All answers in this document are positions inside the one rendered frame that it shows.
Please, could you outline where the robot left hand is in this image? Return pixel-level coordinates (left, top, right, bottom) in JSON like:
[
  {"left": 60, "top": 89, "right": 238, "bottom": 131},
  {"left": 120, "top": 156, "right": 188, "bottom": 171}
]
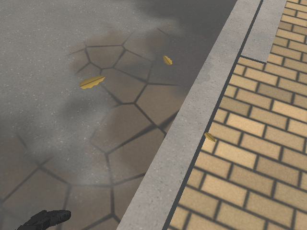
[{"left": 17, "top": 210, "right": 71, "bottom": 230}]

